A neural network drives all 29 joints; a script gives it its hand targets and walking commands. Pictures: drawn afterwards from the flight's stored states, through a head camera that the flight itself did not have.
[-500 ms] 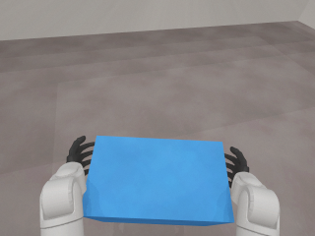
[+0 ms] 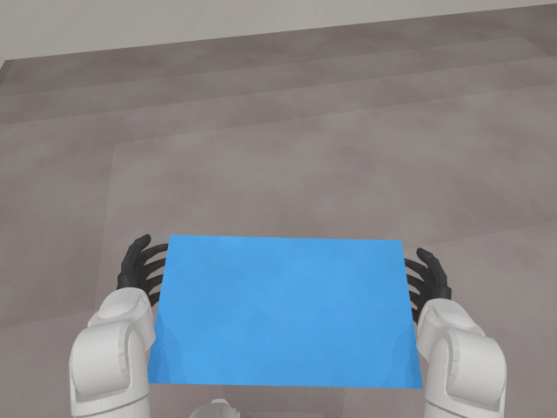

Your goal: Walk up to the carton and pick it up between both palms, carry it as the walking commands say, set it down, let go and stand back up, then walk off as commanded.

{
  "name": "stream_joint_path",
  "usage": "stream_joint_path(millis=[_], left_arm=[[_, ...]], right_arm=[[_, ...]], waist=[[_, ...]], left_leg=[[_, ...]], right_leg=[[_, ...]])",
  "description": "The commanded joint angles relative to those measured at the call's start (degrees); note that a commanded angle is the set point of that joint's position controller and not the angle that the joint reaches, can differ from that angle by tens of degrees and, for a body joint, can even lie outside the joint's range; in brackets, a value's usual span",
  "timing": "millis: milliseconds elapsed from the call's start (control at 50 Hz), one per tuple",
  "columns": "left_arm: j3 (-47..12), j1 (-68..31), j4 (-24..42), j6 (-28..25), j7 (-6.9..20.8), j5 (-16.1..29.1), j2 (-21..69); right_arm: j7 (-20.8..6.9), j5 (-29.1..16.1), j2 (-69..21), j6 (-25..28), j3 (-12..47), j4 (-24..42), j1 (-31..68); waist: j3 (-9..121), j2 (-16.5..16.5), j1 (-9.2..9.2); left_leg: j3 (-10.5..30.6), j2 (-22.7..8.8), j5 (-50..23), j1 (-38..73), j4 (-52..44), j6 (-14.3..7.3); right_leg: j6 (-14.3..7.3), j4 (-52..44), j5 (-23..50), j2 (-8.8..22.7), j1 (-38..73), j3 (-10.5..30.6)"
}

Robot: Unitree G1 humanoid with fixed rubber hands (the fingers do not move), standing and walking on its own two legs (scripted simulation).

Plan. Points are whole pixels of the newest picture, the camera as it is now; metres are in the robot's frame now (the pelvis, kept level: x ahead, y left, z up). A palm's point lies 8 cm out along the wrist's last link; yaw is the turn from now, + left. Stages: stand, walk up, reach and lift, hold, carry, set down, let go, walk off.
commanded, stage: carry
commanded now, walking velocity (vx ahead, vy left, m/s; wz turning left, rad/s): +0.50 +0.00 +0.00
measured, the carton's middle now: (282, 318) +0.27 +0.01 -0.03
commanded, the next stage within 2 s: none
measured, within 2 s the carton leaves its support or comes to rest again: neither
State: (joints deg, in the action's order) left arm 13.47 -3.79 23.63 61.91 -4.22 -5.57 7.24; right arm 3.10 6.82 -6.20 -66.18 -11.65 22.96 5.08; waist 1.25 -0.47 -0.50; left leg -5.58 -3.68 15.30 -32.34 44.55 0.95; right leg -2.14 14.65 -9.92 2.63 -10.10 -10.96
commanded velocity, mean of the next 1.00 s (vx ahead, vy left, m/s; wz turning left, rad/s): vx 0.17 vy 0.00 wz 0.00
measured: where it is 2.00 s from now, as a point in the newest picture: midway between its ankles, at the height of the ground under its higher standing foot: (286, 335)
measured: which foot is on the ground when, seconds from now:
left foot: up 0.00-0.14, down 0.16-0.58, up 0.60-0.78, down 0.80-1.00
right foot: down 0.00-0.20, up 0.22-0.56, down 0.58-1.00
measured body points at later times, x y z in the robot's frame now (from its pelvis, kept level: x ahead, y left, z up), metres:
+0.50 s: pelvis +0.31 +0.01 -0.01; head +0.35 +0.02 +0.44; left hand +0.60 +0.18 +0.06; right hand +0.56 -0.20 +0.06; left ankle +0.20 +0.12 -0.75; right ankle +0.46 -0.12 -0.71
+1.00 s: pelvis +0.50 -0.01 -0.02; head +0.50 -0.01 +0.43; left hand +0.78 +0.18 +0.05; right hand +0.77 -0.20 +0.04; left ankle +0.43 +0.09 -0.75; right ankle +0.52 -0.10 -0.75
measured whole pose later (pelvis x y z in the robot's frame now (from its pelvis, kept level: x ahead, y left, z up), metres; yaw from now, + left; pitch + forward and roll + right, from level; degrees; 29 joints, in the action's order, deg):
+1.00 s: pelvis +0.50 -0.01 -0.02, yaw +0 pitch +4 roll -1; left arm 12.6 -5.9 16.6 57.0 -3.3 -8.2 6.9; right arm 1.8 9.1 -6.3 -59.4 -12.7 16.6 5.6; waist 4.6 -0.8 0.0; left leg -6.5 -1.9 21.4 -12.6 29.7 -0.9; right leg -3.0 28.6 -12.5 2.1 -20.5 -12.8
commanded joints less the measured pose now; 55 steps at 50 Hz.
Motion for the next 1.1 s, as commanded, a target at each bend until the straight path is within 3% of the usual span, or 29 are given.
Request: stream_joint_path(millis=[0, 100, 140, 160, 180, 200, 220, 240, 260, 280, 340, 400, 480, 520, 540, 560, 580, 600, 640, 680, 720, 760, 780, 800, 820, 860, 900, 960, 1080], left_arm=[[-47.54, -24.29, 2.48, 2.99, 18.87, 24.86, 44.78], [-47.6, -22.76, 1.44, 3.68, 18.55, 23.25, 42.41], [-48.11, -23.76, 2.07, 4.09, 18.17, 22.64, 41.17], [-48.46, -24.53, 2.4, 4.48, 18.15, 22.43, 40.51], [-48.98, -25.48, 3.3, 5.18, 18.43, 23.13, 41.97], [-48.92, -25.6, 1.07, 5.15, 18.64, 22.86, 43.52], [-48.86, -25.51, 0.35, 4.6, 18.66, 23.67, 45.11], [-48.93, -25.54, -0.03, 4.1, 18.81, 24.7, 46.89], [-48.95, -26.29, 0.23, 3.7, 18.73, 25.19, 48.03], [-48.84, -26.34, 0.34, 3.27, 18.48, 24.96, 48.27], [-48.97, -25.18, 2.65, 2.47, 17.15, 23.57, 46.77], [-48.68, -21.69, 3.07, 2.55, 15.96, 21.83, 45.11], [-48.81, -21.16, 4.26, 3.29, 15.92, 21.78, 43.98], [-48.52, -20.36, 3.72, 3.78, 16.33, 22.03, 43.68], [-48.74, -20.14, 3.25, 3.95, 16.57, 22.0, 43.28], [-48.54, -19.61, 2.63, 4.11, 16.78, 21.52, 42.56], [-48.32, -20.21, 1.12, 3.94, 16.81, 21.32, 42.13], [-46.12, -17.83, -2.14, 4.28, 17.38, 20.91, 41.44], [-46.62, -20.84, -1.08, 3.34, 17.98, 22.31, 45.03], [-47.23, -24.19, 0.26, 2.06, 18.17, 23.7, 47.64], [-46.28, -25.79, 0.55, 0.55, 18.19, 23.06, 46.21], [-44.51, -24.99, -1.45, -1.8, 18.13, 20.83, 44.3], [-46.99, -25.86, 2.86, -1.92, 18.04, 22.42, 44.58], [-45.73, -24.74, -0.24, -2.16, 18.06, 20.93, 43.28], [-44.79, -24.77, -2.3, -2.81, 18.16, 19.86, 42.3], [-48.09, -26.93, 2.06, -3.03, 17.84, 22.05, 42.7], [-44.93, -24.53, -5.0, -2.87, 17.64, 19.29, 41.07], [-45.53, -23.53, -6.02, -2.48, 17.43, 19.57, 41.84], [-44.49, -24.9, -8.56, -1.0, 17.15, 19.4, 42.62]], right_arm=[[-14.87, -23.66, -45.4, 1.68, 46.0, 7.22, 28.12], [-15.35, -23.31, -43.45, 0.52, 45.1, 5.65, 27.46], [-15.71, -23.59, -43.16, 0.07, 44.76, 3.88, 25.97], [-15.89, -23.35, -42.24, -0.09, 44.21, 3.19, 24.94], [-16.09, -22.91, -42.53, 0.27, 43.4, 2.18, 23.38], [-16.26, -23.73, -43.19, 0.62, 43.83, 2.99, 26.24], [-16.33, -24.11, -43.88, 0.74, 44.36, 4.06, 26.44], [-16.35, -24.42, -45.11, 1.05, 44.87, 4.61, 26.81], [-16.54, -25.09, -45.84, 1.46, 45.16, 5.48, 28.19], [-16.65, -25.88, -45.94, 1.79, 45.51, 6.19, 29.52], [-16.97, -27.21, -44.42, 2.15, 45.89, 8.94, 30.26], [-17.29, -27.09, -42.62, 1.79, 46.56, 9.33, 28.37], [-17.62, -25.5, -41.13, 1.03, 46.37, 8.87, 25.81], [-17.53, -24.58, -40.97, 0.36, 46.23, 8.68, 25.97], [-17.42, -24.17, -41.0, 0.0, 45.93, 7.64, 25.37], [-17.45, -23.76, -40.97, -0.45, 45.57, 6.38, 24.61], [-17.36, -23.89, -40.7, -0.85, 45.83, 5.93, 25.35], [-16.91, -23.76, -41.04, -1.04, 45.44, 4.25, 25.18], [-17.13, -25.4, -44.2, 0.2, 46.61, 4.58, 27.81], [-17.24, -25.62, -46.17, 1.72, 45.62, 5.58, 29.21], [-16.7, -24.43, -45.57, 3.42, 43.9, 4.49, 29.65], [-16.14, -21.64, -43.76, 5.9, 41.91, 1.73, 28.25], [-15.97, -23.28, -44.22, 6.05, 44.44, 5.88, 28.94], [-15.96, -21.73, -43.11, 6.34, 42.8, 2.98, 27.54], [-15.95, -19.72, -41.82, 7.28, 40.84, 0.13, 26.39], [-16.04, -21.37, -41.99, 7.45, 42.99, 3.48, 27.04], [-15.95, -18.22, -40.19, 7.56, 39.41, -2.92, 24.93], [-16.18, -19.05, -39.98, 6.96, 40.76, -2.29, 25.68], [-17.09, -20.63, -40.56, 5.1, 40.81, -4.3, 28.44]], waist=[[15.45, 9.18, 0.47], [11.42, 9.82, 0.02], [16.23, 6.51, 1.35], [20.72, 0.77, 2.63], [24.3, -17.49, 3.08], [20.81, -19.87, 2.3], [20.2, -12.41, 2.41], [19.91, -6.86, 2.5], [18.44, -4.83, 2.43], [17.32, -5.19, 2.43], [16.52, -7.65, 2.29], [14.17, -9.02, 2.05], [13.01, -10.6, 2.08], [13.66, -7.14, 0.73], [15.0, -4.85, -0.08], [18.59, 1.19, -0.69], [24.32, 11.59, -0.5], [28.63, 14.71, -0.51], [27.12, 11.8, -0.44], [24.16, 7.87, 0.31], [25.54, 8.44, 0.32], [27.24, 7.16, 0.64], [26.62, 5.98, 0.84], [26.02, 4.72, 0.93], [24.12, -0.42, 0.87], [22.62, -3.91, 1.14], [23.46, -3.13, 1.42], [22.54, -1.5, 1.43], [19.77, -1.08, 1.52]], left_leg=[[-1.46, 0.36, -4.46, 1.23, -6.02, -0.27], [-5.67, 2.6, -6.7, 8.6, -19.21, -0.73], [-6.03, 3.07, -6.9, 27.67, -23.53, -3.02], [4.9, -5.62, -1.77, 39.42, -24.76, -5.86], [31.26, -19.53, -1.03, 50.34, -29.25, -13.52], [36.15, -22.33, -11.66, 53.57, -30.42, -15.63], [28.57, -21.21, -19.34, 51.58, -28.65, -14.28], [22.25, -19.13, -24.49, 49.26, -28.34, -12.1], [17.12, -17.74, -25.28, 46.9, -29.03, -9.99], [13.23, -16.48, -24.03, 44.33, -30.34, -8.67], [7.58, -14.17, -25.04, 41.82, -33.11, -8.79], [-0.12, -10.46, -34.39, 38.96, -31.46, -6.86], [-4.64, -9.14, -39.24, 36.83, -25.2, -4.13], [-7.22, -6.0, -33.28, 33.25, -16.15, -1.87], [-6.74, -3.95, -26.28, 27.44, -10.61, -0.5], [-5.42, -2.37, -10.6, 20.6, -2.4, 0.45], [-3.52, 2.68, 12.15, 12.29, 11.49, 2.01], [1.78, 4.05, 18.8, 7.4, 17.98, 1.37], [5.29, 1.08, 16.43, 5.71, 18.12, -0.52], [4.82, -1.22, 15.31, 11.71, -0.2, -0.62], [1.16, 1.72, 13.09, 16.45, -8.85, -1.0], [-0.94, 1.53, 4.1, 21.49, -17.01, -1.51], [-0.57, 0.61, -1.29, 23.98, -21.54, -1.43], [2.11, -2.16, -4.7, 25.83, -24.09, -1.51], [7.26, -6.67, -9.59, 24.87, -24.39, -2.31], [6.31, -8.3, -23.02, 26.87, -19.69, -2.59], [4.59, -6.87, -29.86, 27.54, -15.98, -2.08], [4.27, -6.04, -32.08, 25.82, -14.2, -1.7], [4.29, -5.95, -32.78, 23.45, -14.15, -1.31]], right_leg=[[-6.12, -5.1, 10.84, 13.04, 14.32, 8.25], [-4.43, 0.4, 17.24, 11.04, 14.06, 3.87], [-1.43, 13.08, 22.91, 7.82, 6.5, 0.17], [1.23, 25.52, 14.29, 5.58, -2.56, -1.56], [3.6, 44.05, -2.53, -1.26, -19.92, -0.76], [2.39, 52.65, -19.76, -3.03, -33.49, 6.45], [1.37, 55.11, -19.02, 0.35, -35.62, 11.18], [1.4, 52.74, -16.21, 1.7, -35.03, 12.25], [1.69, 47.77, -14.0, 3.29, -34.78, 12.08], [2.13, 42.73, -11.76, 3.97, -33.52, 10.56], [2.74, 34.66, -4.09, 2.28, -30.9, 5.85], [2.71, 23.42, 2.93, 0.05, -25.54, 1.45], [1.21, 13.99, 12.88, -1.7, -15.61, -1.28], [0.96, 7.33, 19.19, -2.86, -5.19, -3.47], [0.65, 6.47, 23.48, -0.78, 4.23, -1.71], [0.09, 9.69, 36.06, 7.03, 13.38, 5.92], [-6.68, 12.17, 50.35, 19.81, 22.66, 20.9], [-11.14, 8.94, 39.39, 22.52, 25.25, 27.6], [-11.09, 5.3, 33.27, 19.13, 19.65, 21.34], [-7.69, 4.6, 32.9, 15.7, 10.67, 12.78], [-7.22, 3.6, 30.16, 14.85, 9.45, 11.38], [-6.0, 4.6, 24.43, 13.37, 8.73, 9.06], [-4.54, 5.42, 20.45, 11.67, 6.63, 7.32], [-2.74, 6.44, 15.67, 9.87, 4.24, 5.67], [-1.13, 9.25, 13.92, 7.52, 2.97, 3.97], [-0.63, 11.08, 16.36, 6.66, 0.24, 5.38], [-1.41, 13.6, 23.67, 6.76, 0.91, 5.52], [-2.07, 16.17, 28.65, 6.92, 1.28, 5.36], [-2.23, 18.56, 25.3, 6.21, 0.18, 5.04]])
